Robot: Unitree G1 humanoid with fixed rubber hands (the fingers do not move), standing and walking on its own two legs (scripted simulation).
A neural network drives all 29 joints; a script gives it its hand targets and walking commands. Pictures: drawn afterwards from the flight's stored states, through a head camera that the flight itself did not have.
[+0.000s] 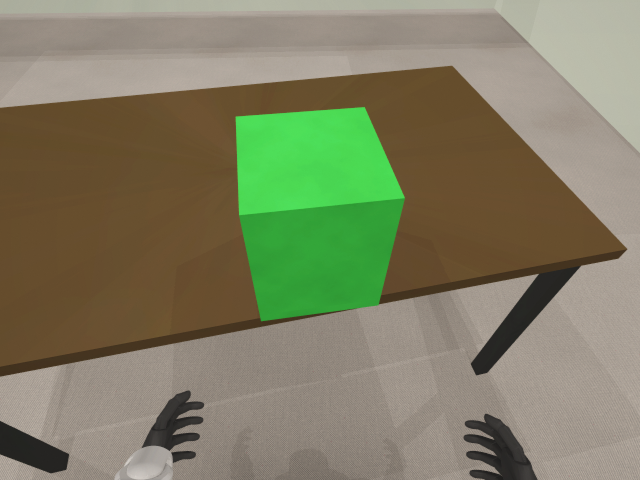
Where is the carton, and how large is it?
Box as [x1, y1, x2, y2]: [236, 107, 404, 320]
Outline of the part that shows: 364,107 236,117 239,216 261,320 378,304 404,197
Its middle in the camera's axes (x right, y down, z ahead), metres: -0.02 -0.04 +0.62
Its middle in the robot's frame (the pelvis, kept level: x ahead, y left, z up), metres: +0.49 +0.02 +0.03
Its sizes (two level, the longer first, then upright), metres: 0.210 0.200 0.250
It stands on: a table, 0.68 m high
